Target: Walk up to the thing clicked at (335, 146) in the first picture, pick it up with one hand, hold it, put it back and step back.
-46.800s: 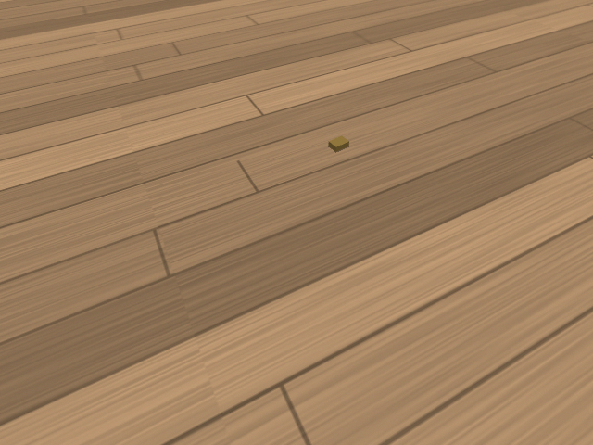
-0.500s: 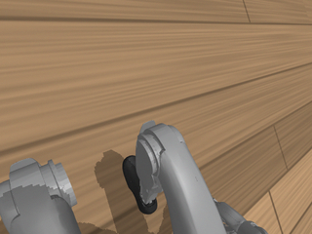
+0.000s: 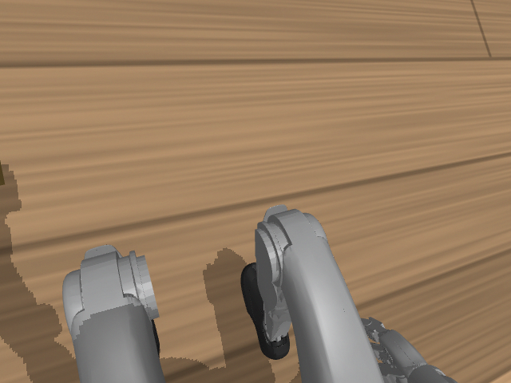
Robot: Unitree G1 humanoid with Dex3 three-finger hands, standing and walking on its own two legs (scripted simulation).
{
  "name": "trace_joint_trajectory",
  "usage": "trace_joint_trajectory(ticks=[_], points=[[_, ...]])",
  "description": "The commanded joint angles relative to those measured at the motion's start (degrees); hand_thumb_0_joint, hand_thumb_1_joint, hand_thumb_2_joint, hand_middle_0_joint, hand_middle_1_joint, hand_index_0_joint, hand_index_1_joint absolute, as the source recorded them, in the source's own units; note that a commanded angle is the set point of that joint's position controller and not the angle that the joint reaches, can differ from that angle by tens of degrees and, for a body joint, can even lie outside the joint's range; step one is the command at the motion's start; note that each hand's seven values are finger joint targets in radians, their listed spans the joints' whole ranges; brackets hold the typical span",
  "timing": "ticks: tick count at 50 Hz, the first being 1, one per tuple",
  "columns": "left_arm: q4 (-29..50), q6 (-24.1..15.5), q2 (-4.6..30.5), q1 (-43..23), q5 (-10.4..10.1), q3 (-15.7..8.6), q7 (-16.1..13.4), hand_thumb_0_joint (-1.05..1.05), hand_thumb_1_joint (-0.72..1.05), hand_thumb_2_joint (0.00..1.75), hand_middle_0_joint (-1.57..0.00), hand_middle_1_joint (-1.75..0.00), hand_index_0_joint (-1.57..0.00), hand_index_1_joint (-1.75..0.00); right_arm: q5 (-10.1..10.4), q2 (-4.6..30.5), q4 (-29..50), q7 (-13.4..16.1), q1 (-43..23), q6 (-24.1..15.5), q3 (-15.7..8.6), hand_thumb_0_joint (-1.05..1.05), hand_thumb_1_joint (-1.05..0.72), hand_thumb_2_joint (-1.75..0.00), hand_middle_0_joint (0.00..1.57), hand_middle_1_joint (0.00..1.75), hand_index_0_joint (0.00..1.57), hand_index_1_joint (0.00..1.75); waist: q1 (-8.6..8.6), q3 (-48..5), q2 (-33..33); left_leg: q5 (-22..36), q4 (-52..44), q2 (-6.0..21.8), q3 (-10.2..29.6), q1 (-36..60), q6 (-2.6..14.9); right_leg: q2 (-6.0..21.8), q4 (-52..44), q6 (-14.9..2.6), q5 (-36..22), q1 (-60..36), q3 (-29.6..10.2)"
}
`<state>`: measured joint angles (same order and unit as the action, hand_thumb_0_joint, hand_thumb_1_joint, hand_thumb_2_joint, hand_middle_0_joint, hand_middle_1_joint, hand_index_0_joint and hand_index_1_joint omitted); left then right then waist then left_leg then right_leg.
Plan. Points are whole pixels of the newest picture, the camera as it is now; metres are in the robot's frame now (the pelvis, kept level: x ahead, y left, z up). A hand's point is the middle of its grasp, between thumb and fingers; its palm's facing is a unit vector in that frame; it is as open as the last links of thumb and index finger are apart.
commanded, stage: settle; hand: left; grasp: from above
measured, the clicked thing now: out of the picture +0.46 +0.37 -0.21
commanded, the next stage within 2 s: lift in 0.12 s
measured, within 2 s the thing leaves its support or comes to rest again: neither
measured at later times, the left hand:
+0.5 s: hand out of the picture +0.43 +0.36 -0.10, palm faces -0.46 -0.11 -0.88, open 9.4 cm
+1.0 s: hand out of the picture +0.36 +0.34 +0.08, palm faces -0.42 -0.13 -0.90, open 9.4 cm
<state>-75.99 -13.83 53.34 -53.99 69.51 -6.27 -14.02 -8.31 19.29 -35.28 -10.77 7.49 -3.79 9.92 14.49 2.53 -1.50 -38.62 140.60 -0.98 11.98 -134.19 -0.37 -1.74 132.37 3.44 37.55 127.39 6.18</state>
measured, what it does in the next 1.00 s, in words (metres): rises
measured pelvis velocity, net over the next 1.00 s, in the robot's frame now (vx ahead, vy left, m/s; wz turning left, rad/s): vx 0.00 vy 0.00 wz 0.13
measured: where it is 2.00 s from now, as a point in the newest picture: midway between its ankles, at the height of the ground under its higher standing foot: (211, 350)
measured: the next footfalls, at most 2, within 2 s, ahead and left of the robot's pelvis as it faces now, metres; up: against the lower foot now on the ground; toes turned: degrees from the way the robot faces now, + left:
none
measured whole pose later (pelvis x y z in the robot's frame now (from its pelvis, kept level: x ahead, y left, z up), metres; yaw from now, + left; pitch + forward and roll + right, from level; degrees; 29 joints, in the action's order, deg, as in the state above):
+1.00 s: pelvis +0.00 +0.00 +0.16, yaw +7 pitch +31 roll -6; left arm -41.9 -6.7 37.3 -29.0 56.7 -0.5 -0.9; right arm 0.2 15.1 -35.6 -1.6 8.9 3.7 0.0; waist 6.1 -10.4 2.7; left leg -35.9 109.2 0.5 5.1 -104.8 0.0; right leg 0.0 105.3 2.7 35.3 101.4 1.7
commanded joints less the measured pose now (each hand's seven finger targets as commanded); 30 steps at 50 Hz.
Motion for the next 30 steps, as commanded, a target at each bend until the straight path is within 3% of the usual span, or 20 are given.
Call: trace_joint_trajectory(ticks=[1, 8, 9, 10, 11, 12, 13, 14, 15, 19, 23, 26, 30], points=[[12.8, -0.9, 18.8, -18.8, -0.5, -4.1, -1.9, 0.00, 0.79, 0.39, -1.15, -0.33, -1.17, -0.32, 0.7, 16.1, 0.6, 2.0, 12.4, 1.5, -6.2, 0.00, -0.90, -0.90, 0.20, 0.30, 0.20, 0.30, 1.28, -42.7, 23.2, 12.1, -14.9, 1.0, -6.2, 32.1, 1.02, -1.4, -12.4, -5.90, -12.7, -18.9, 5.0], [14.8, -0.6, 17.5, -19.0, 0.2, -4.1, -1.4, 0.00, 0.84, 0.49, -1.19, -0.38, -1.20, -0.37, 1.1, 15.0, 0.1, 3.3, 12.9, 3.4, -7.3, 0.00, -0.90, -0.90, 0.20, 0.30, 0.20, 0.30, 0.12, -43.0, 26.0, 11.7, -17.8, 0.8, -6.8, 34.6, 0.81, -0.9, -12.9, -6.16, -11.9, -16.9, 4.6], [15.1, -0.5, 17.0, -19.4, 0.1, -3.9, -1.2, 0.00, 0.85, 0.44, -1.22, -0.41, -1.24, -0.39, 1.1, 15.2, 0.3, 3.5, 12.7, 3.6, -7.4, 0.00, -0.93, -0.91, 0.20, 0.30, 0.20, 0.30, 0.26, -42.9, 25.9, 11.2, -18.1, 0.7, -6.7, 34.5, 0.86, -0.9, -13.2, -6.22, -11.4, -16.0, 4.8], [14.1, -0.2, 16.3, -18.6, -0.1, -3.3, -0.9, 0.00, 0.78, 0.46, -1.14, -0.33, -1.16, -0.32, 1.2, 14.9, 0.1, 3.6, 13.0, 3.7, -7.3, 0.00, -0.88, -0.89, 0.20, 0.30, 0.20, 0.30, 0.49, -42.8, 25.5, 11.2, -18.3, 0.8, -6.6, 35.1, 0.95, -0.9, -13.5, -6.12, -11.6, -16.3, 4.7], [15.4, 0.2, 16.4, -18.4, -0.4, -3.8, -0.7, 0.00, 0.81, 0.41, -1.19, -0.39, -1.21, -0.37, 1.4, 14.6, 0.1, 3.7, 13.1, 4.0, -7.6, 0.00, -0.93, -0.91, 0.20, 0.30, 0.20, 0.30, -0.19, -44.6, 25.4, 11.4, -18.8, 0.9, -6.9, 35.8, 1.12, -0.9, -13.7, -5.92, -11.9, -17.1, 4.4], [14.9, 0.4, 15.9, -17.9, -0.6, -3.5, -0.4, 0.00, 0.76, 0.45, -1.11, -0.32, -1.13, -0.31, 1.5, 14.9, 0.1, 3.8, 13.1, 4.2, -7.9, 0.00, -0.88, -0.89, 0.20, 0.30, 0.20, 0.30, -0.19, -44.3, 26.1, 11.5, -19.3, 0.5, -6.8, 35.5, 0.98, -0.7, -13.8, -6.17, -11.8, -16.9, 4.4], [15.8, 0.9, 16.2, -17.2, -1.0, -4.2, 0.1, 0.00, 0.80, 0.39, -1.16, -0.40, -1.19, -0.37, 1.7, 14.7, 0.2, 3.8, 13.7, 4.3, -8.2, 0.00, -0.93, -0.91, 0.20, 0.30, 0.20, 0.30, -0.78, -45.2, 25.4, 12.2, -19.8, 0.5, -6.8, 36.5, 1.11, -0.6, -14.1, -5.97, -12.5, -17.5, 4.3], [15.3, 1.5, 15.0, -16.5, -1.6, -3.2, 0.8, 0.00, 0.76, 0.44, -1.10, -0.33, -1.11, -0.31, 1.9, 14.1, 0.1, 3.8, 13.7, 4.4, -8.4, 0.00, -0.88, -0.89, 0.20, 0.30, 0.20, 0.30, -0.84, -46.0, 25.1, 12.2, -20.2, 0.7, -7.1, 36.9, 1.25, -0.6, -14.5, -5.95, -12.5, -18.3, 4.0], [16.3, 1.8, 14.6, -17.0, -1.7, -3.0, 1.3, 0.00, 0.79, 0.40, -1.17, -0.39, -1.19, -0.37, 2.1, 14.2, 0.2, 3.9, 13.9, 4.6, -8.6, 0.00, -0.93, -0.91, 0.20, 0.30, 0.20, 0.30, -0.69, -45.7, 24.6, 11.6, -20.7, 0.6, -7.3, 36.1, 1.37, -0.6, -15.1, -6.00, -12.1, -18.5, 3.8], [19.2, 3.0, 14.1, -15.2, -4.5, -3.6, 3.7, 0.00, 0.83, 0.44, -1.18, -0.37, -1.20, -0.36, 3.0, 14.2, 0.6, 4.3, 13.9, 5.2, -9.8, 0.00, -0.91, -0.90, 0.20, 0.30, 0.20, 0.30, -2.09, -46.6, 23.7, 9.6, -23.4, 0.4, -6.7, 37.7, 1.40, -0.2, -16.3, -6.12, -10.4, -18.2, 3.4], [23.5, 3.1, 13.1, -12.5, -5.6, -3.3, 5.9, 0.00, 0.84, 0.44, -1.19, -0.36, -1.21, -0.35, 4.0, 12.6, 1.1, 4.8, 13.8, 5.8, -10.8, 0.00, -0.91, -0.90, 0.20, 0.30, 0.20, 0.30, -3.38, -49.7, 22.1, 9.5, -25.2, 0.4, -8.2, 38.4, 2.09, -0.3, -18.8, -5.71, -10.9, -22.6, 1.7], [28.7, 2.8, 11.7, -12.6, -7.1, -3.4, 6.7, 0.00, 0.83, 0.44, -1.18, -0.36, -1.20, -0.35, 4.8, 12.2, 1.3, 5.5, 13.4, 6.1, -12.0, 0.00, -0.90, -0.90, 0.20, 0.30, 0.20, 0.30, -4.25, -51.0, 24.0, 8.2, -28.9, 0.6, -7.1, 41.8, 1.69, 0.0, -19.1, -5.88, -10.2, -21.0, 1.3], [31.7, 2.6, 11.1, -9.1, -8.1, -3.7, 7.1, 0.00, 0.82, 0.43, -1.16, -0.36, -1.18, -0.34, 5.8, 11.1, 1.9, 6.3, 12.8, 6.4, -12.6, 0.00, -0.90, -0.90, 0.20, 0.30, 0.20, 0.30, -4.90, -49.9, 21.3, 5.6, -31.9, 0.6, -7.5, 41.9, 2.32, 0.0, -22.4, -5.49, -9.2, -24.1, 0.5]])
